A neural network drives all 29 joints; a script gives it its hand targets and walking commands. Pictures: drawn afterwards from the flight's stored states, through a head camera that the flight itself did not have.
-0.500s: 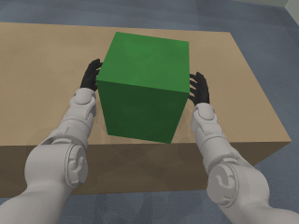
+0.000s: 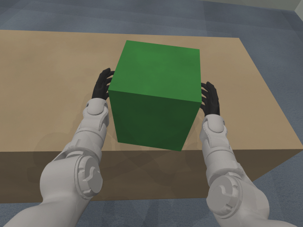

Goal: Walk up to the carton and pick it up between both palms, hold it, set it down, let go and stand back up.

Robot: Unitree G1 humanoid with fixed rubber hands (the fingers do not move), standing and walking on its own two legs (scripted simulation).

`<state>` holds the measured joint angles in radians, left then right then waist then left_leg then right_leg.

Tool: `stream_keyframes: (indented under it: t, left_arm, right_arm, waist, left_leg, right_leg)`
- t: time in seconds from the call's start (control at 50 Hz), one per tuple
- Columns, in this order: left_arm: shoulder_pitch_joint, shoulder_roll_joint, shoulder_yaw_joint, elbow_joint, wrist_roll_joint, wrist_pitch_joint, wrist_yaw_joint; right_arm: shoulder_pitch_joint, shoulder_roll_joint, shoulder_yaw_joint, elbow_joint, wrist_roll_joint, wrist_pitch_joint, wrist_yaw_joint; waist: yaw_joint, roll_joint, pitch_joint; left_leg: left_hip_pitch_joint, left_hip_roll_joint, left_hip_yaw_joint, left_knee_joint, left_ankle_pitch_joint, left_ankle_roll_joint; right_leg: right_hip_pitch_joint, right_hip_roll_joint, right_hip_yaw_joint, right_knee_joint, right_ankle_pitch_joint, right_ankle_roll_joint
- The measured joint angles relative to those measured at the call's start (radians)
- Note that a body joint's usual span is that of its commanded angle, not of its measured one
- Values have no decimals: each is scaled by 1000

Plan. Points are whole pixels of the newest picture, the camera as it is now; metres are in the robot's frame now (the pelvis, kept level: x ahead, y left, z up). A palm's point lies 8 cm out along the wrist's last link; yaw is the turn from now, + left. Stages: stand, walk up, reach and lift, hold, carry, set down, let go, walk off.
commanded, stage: reach and lift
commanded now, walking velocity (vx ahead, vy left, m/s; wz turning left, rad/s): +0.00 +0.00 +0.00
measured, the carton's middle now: (155, 99) +0.49 -0.04 +0.04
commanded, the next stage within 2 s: none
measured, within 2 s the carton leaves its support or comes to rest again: leaves its support in 1.08 s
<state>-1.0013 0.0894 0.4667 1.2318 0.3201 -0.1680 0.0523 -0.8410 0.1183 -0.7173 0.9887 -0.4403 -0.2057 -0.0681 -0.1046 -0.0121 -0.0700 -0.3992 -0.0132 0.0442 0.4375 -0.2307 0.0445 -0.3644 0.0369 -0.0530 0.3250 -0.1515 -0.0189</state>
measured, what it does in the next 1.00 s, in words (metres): stands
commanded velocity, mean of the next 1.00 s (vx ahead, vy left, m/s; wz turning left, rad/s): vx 0.00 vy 0.00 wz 0.00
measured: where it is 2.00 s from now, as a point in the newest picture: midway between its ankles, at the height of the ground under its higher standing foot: outside the picture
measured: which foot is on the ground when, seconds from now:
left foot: down 0.00-1.00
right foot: down 0.00-1.00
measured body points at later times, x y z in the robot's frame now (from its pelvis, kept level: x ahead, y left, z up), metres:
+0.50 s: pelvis +0.01 +0.00 +0.00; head +0.06 +0.01 +0.45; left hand +0.47 +0.11 +0.08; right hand +0.41 -0.18 +0.07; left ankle -0.02 +0.08 -0.74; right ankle -0.01 -0.11 -0.74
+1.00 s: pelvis +0.01 +0.00 +0.00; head +0.06 +0.02 +0.45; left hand +0.46 +0.11 +0.08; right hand +0.41 -0.18 +0.07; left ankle -0.02 +0.07 -0.74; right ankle -0.01 -0.11 -0.74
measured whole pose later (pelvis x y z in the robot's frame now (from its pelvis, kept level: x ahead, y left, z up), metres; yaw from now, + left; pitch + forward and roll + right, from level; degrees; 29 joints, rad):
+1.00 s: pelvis +0.01 +0.00 +0.00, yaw -1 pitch +7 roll -2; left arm -0.86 -0.02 0.50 1.01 0.37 -0.08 0.03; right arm -0.74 0.17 -0.74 0.90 -0.50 -0.25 -0.05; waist -0.07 0.00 -0.04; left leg -0.27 -0.01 0.08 0.39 -0.24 0.05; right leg -0.25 0.03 -0.06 0.28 -0.16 -0.01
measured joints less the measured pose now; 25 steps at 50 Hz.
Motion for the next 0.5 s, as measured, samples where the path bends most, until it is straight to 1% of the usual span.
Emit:
stream_keyframes:
  t: [0.08,0.16,0.32,0.5]
  left_arm:
    - [39,-41,42,-55,31,15,-10]
    - [69,-64,59,-99,42,36,-18]
    - [96,-78,61,-144,35,60,-33]
    - [106,-87,55,-173,35,79,-35]
  right_arm:
    - [34,25,-35,-55,-39,1,22]
    - [57,33,-37,-79,-55,4,33]
    - [84,41,-7,-116,-50,18,35]
    - [93,45,-2,-126,-41,18,31]
  waist:
    - [6,9,16]
    - [10,16,27]
    - [15,16,38]
    - [16,12,43]
  left_leg:
    - [43,-3,1,-19,0,3]
    - [77,-3,8,-30,-3,6]
    - [113,-5,16,-49,-3,11]
    - [122,-4,19,-53,-3,10]
  right_leg:
    - [43,-3,-2,-19,0,3]
    - [73,-4,2,-25,-4,5]
    - [99,-7,4,-27,-10,6]
    - [109,-8,0,-32,-10,6]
